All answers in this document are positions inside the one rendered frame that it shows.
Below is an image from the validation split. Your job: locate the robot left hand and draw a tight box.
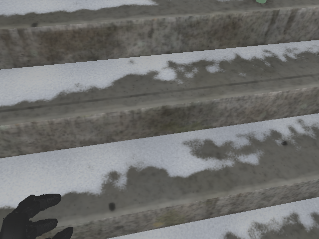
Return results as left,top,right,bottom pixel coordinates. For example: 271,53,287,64
0,193,74,239

